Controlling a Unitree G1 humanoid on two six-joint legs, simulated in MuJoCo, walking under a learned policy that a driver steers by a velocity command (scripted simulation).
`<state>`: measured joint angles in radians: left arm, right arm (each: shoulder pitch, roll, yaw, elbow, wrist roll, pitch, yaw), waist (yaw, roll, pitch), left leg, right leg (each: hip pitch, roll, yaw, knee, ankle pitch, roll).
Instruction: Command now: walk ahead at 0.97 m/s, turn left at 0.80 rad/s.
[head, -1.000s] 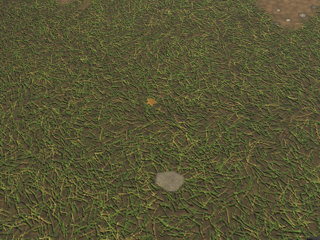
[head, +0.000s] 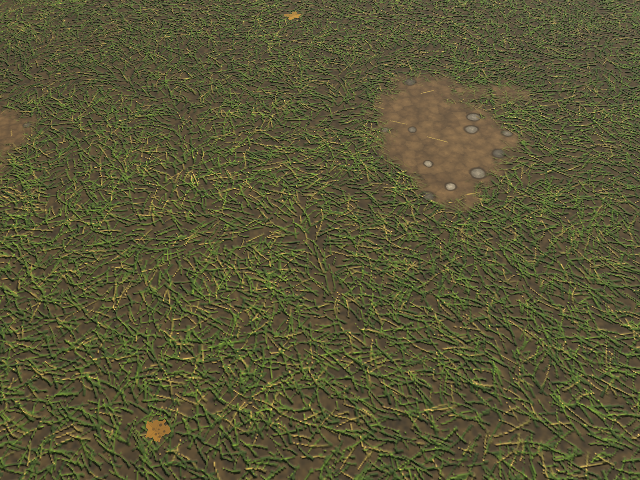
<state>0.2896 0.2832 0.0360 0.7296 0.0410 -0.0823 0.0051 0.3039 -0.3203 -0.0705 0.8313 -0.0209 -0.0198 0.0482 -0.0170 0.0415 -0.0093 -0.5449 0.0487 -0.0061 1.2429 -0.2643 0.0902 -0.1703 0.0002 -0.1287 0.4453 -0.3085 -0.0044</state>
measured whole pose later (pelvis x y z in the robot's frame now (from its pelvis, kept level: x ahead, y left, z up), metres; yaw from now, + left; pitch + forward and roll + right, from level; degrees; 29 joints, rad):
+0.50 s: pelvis +0.44 +0.09 +0.00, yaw +27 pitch +0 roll +1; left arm 0.08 0.25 -0.03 0.60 0.07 -0.06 -0.01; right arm 0.45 -0.32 -0.06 0.84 -0.01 -0.04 0.01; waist -0.05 0.00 0.05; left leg -0.11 -0.24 -0.09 0.41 -0.28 0.19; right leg -0.70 -0.15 0.10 1.05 -0.26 0.07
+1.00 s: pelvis +0.87 +0.27 +0.00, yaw +40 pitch +2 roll -2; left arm 0.61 0.29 0.05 0.93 0.01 -0.09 -0.02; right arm -0.06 -0.30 0.03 0.60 -0.05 -0.06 0.08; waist 0.12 0.02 0.00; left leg -0.67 0.04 -0.03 0.74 -0.10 0.05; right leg 0.05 0.04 0.01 0.23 -0.32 0.00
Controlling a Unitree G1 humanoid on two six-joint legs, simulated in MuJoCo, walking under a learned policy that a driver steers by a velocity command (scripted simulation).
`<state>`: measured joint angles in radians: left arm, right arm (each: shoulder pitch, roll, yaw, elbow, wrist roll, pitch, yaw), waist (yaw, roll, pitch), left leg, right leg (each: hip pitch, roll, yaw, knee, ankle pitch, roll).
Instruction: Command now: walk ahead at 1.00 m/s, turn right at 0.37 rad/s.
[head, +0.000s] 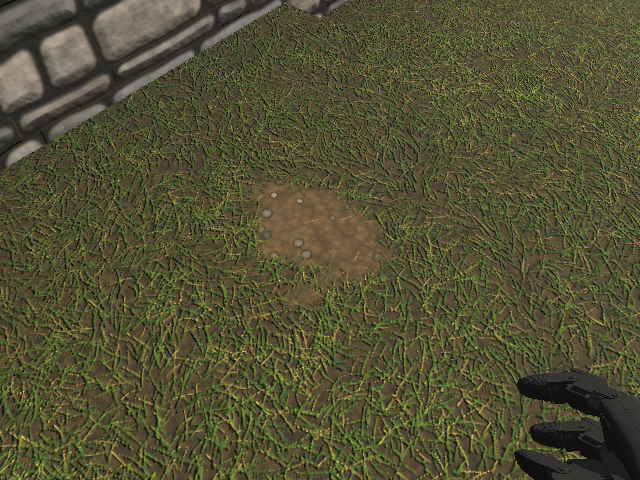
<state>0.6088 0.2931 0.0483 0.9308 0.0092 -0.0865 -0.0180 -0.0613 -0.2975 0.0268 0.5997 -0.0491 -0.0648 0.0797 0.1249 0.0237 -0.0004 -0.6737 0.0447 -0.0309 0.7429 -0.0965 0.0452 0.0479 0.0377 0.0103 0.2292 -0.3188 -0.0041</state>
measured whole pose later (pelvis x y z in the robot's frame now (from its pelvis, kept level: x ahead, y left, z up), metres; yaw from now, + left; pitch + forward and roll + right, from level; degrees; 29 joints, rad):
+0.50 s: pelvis +0.46 -0.05 -0.03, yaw -23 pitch +1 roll +2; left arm -0.02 0.33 0.03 0.65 0.02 -0.02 -0.09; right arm 0.49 -0.28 -0.03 0.91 -0.03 -0.09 -0.02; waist -0.05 -0.04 0.05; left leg 0.26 0.01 0.31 0.35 -0.47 -0.05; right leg -0.67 0.01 -0.16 0.72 -0.04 -0.18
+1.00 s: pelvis +0.89 -0.23 -0.02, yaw -52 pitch +2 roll +1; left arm 0.36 0.39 0.09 0.80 0.00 -0.04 -0.01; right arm 0.08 -0.29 0.00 0.61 -0.05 -0.07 -0.02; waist 0.07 -0.04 0.03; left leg -0.47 0.03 -0.01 0.64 -0.20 -0.04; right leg -0.20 0.14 0.17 1.13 -0.41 -0.12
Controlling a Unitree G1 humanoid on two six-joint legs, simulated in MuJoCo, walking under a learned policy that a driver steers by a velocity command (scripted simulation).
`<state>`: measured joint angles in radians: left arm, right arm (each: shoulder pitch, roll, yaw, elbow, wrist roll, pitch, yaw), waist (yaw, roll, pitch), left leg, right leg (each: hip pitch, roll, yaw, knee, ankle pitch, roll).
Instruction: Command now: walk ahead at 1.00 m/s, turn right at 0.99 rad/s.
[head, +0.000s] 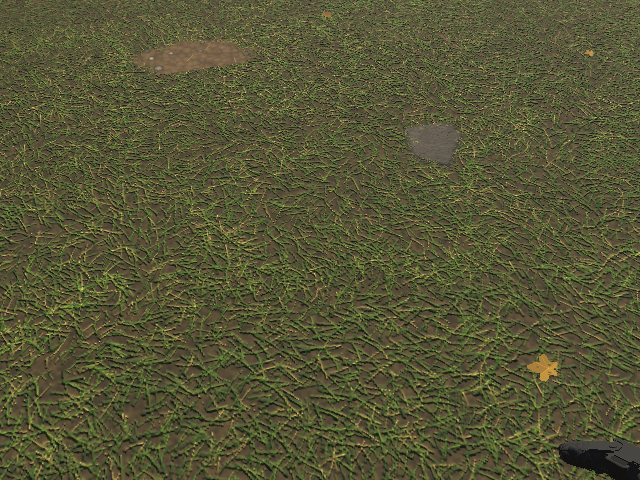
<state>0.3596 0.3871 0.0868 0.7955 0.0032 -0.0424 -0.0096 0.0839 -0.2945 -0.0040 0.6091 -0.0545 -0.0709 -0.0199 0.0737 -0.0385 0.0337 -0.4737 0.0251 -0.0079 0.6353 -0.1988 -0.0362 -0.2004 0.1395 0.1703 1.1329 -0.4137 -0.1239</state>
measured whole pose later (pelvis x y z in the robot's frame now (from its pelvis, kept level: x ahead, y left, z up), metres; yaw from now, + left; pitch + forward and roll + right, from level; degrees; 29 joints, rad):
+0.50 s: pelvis +0.43 -0.05 +0.00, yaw -20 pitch +0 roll +0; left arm 0.20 0.29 0.03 0.76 0.04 -0.03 -0.01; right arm 0.41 -0.24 0.00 0.82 0.00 -0.05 0.00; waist -0.05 -0.01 0.05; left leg -0.29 0.07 -0.02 1.36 -0.33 0.04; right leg -0.34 0.12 -0.10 0.63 -0.29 -0.14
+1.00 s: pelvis +0.87 -0.14 +0.00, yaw +2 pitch -1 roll +1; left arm -0.02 0.23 -0.03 0.63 0.06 -0.06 -0.01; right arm 0.51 -0.31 -0.07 0.86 -0.03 -0.04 0.02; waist -0.10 0.01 0.01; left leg -0.21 -0.17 -0.06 0.68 -0.44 0.14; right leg -0.66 -0.09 0.12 1.03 -0.10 0.02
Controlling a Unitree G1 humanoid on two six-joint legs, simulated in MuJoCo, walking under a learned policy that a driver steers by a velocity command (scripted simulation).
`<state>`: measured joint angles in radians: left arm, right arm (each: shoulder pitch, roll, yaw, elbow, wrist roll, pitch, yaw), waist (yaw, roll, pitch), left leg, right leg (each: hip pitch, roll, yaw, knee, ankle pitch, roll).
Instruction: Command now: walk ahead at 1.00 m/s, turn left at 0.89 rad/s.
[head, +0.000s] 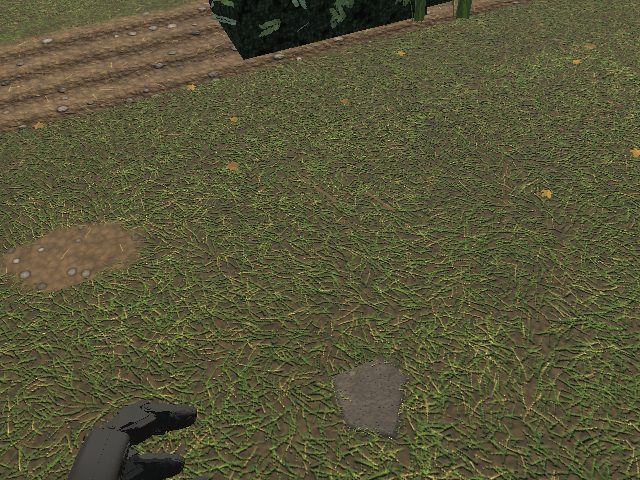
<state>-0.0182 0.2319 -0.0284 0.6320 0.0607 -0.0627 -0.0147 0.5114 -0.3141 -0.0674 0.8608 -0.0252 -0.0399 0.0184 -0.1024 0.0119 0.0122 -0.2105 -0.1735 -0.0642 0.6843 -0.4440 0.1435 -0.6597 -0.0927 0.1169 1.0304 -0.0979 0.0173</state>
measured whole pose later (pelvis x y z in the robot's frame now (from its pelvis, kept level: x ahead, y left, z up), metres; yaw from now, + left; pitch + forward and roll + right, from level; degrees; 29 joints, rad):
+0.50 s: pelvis +0.42 -0.06 -0.17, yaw +27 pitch +2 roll -4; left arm 0.58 0.24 0.05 1.01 0.03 -0.10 0.01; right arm -0.03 -0.28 -0.03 0.60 -0.03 0.03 0.06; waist 0.06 0.08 0.03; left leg -0.82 0.05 0.10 1.08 -0.15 0.14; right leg 0.08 0.01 -0.25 0.46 -0.52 0.03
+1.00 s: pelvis +0.80 +0.14 -0.24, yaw +56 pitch -1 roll +3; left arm 0.17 0.28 0.01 0.64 0.01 -0.09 0.01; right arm 0.38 -0.30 -0.06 0.78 -0.02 -0.02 -0.06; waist -0.08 -0.07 0.01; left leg -0.14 -0.25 -0.15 1.10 -0.81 0.13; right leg -0.35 -0.02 0.06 0.22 0.59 0.03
